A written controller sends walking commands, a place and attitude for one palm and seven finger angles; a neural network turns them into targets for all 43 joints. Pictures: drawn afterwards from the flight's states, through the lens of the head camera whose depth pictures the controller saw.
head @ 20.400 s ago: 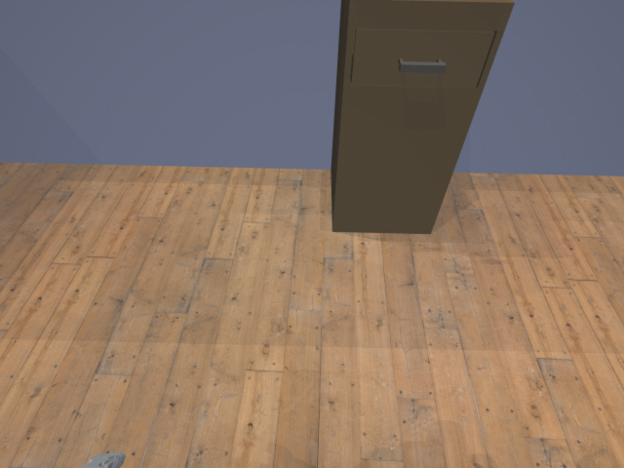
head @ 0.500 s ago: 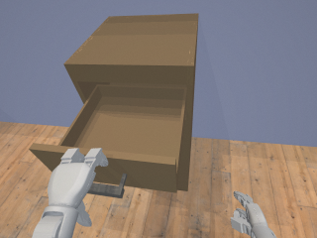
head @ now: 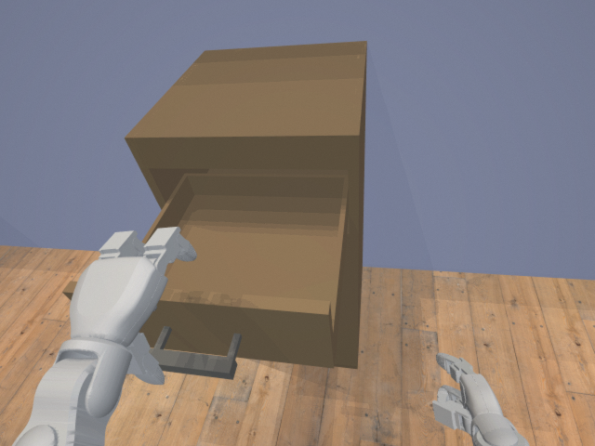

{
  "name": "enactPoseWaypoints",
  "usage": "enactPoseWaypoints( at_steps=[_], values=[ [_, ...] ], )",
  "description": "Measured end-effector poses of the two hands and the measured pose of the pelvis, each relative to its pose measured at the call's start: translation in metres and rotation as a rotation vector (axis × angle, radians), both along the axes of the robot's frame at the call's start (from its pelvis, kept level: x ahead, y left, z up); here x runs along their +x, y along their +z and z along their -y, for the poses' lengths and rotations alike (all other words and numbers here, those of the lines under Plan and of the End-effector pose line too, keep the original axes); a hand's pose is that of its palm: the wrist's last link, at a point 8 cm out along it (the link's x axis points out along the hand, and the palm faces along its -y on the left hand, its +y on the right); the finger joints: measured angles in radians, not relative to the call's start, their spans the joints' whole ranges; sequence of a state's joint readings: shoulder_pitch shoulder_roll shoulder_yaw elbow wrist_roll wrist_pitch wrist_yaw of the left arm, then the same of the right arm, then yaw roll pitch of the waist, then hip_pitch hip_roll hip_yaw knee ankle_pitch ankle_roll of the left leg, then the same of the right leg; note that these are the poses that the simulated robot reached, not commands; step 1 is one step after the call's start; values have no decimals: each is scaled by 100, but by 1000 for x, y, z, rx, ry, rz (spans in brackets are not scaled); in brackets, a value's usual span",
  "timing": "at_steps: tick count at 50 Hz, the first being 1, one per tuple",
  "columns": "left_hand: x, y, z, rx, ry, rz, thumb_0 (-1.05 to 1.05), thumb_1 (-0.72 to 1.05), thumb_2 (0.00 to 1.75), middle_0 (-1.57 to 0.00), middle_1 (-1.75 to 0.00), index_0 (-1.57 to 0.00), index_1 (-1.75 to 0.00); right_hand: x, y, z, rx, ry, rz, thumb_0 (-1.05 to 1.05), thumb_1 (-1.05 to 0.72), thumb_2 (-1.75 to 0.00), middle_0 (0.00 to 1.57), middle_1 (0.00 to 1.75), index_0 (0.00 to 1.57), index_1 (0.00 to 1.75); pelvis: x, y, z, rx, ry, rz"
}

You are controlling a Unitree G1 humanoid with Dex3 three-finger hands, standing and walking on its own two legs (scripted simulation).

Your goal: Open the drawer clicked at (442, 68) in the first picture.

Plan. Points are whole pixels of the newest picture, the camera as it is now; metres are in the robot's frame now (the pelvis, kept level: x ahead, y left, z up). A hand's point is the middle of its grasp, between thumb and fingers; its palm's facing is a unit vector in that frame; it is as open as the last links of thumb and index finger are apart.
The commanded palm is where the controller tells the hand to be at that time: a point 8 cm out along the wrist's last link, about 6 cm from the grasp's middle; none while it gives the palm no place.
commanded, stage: lift the hand off the handle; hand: left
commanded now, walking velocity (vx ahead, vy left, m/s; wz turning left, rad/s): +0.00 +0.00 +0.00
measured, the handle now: (195, 349) +0.24 +0.21 -0.01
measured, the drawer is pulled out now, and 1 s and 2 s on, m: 0.30 0.30 0.30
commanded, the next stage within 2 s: draw the hand back to the body in 0.10 s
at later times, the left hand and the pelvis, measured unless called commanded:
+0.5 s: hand (128, 319) +0.20 +0.23 +0.14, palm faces +0.13 -0.07 -0.99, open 13.8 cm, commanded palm +0.16 +0.22 +0.19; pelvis +0.00 -0.01 +0.00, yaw +0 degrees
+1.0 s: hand (128, 311) +0.19 +0.21 +0.17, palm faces +0.37 -0.82 -0.44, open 13.4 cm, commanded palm +0.14 +0.25 +0.19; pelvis +0.01 +0.00 +0.00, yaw +1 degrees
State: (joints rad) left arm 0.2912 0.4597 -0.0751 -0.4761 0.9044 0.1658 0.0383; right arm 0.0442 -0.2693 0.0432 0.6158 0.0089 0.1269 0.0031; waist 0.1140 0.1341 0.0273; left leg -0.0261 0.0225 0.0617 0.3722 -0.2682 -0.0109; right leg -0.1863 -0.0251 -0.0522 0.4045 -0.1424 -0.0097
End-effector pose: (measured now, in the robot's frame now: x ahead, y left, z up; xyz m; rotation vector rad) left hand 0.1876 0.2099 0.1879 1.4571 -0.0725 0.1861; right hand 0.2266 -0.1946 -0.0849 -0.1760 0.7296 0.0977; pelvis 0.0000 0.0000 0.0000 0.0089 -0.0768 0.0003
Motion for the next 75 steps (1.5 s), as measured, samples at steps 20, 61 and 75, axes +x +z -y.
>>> enactPoseWaypoints(
  at_steps=[20,61,75],
  values=[
    [-12,2,-11,28,42,-33,0,-49,30,-32,-120,-32,-120,-6,-5,9,3,1,-13,1,-91,-90,20,30,20,29,-2,-1,8,1,2,-3],
    [-20,1,-55,-947,-67,351,0,-6,49,-28,-92,-27,-92,-30,6,9,-75,-87,118,1,-90,-90,20,30,20,30,21,-2,-2,-22,25,1],
    [-23,-2,-73,-916,18,333,1,42,69,-25,-61,-24,-61,-5,9,2,-61,-93,142,1,-90,-90,20,30,20,29,29,-2,-7,-23,34,-26]
  ],
)
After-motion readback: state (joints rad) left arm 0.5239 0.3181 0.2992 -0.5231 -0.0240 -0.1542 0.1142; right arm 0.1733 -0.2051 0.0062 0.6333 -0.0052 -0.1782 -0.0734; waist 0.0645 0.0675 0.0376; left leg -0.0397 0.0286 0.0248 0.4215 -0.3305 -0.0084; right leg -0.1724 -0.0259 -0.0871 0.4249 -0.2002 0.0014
